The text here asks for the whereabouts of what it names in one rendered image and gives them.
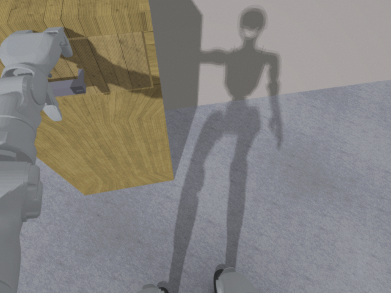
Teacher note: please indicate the left robot upper arm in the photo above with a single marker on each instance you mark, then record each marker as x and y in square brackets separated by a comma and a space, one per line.
[20, 200]

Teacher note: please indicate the left robot hand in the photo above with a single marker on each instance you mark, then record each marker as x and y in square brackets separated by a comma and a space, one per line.
[40, 50]

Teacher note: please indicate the drawer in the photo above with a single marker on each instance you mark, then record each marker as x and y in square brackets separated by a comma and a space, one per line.
[110, 62]

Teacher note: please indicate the handle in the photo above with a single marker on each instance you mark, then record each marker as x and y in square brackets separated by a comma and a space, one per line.
[69, 87]

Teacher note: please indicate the left robot shin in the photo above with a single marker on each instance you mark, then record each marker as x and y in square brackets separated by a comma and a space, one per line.
[149, 285]

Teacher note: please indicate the left robot forearm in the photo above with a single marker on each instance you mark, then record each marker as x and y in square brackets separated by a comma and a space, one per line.
[23, 91]

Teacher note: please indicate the cabinet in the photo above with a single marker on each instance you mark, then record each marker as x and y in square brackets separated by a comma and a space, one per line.
[105, 141]

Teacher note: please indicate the robot right thigh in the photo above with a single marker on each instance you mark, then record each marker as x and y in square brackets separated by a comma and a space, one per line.
[234, 282]

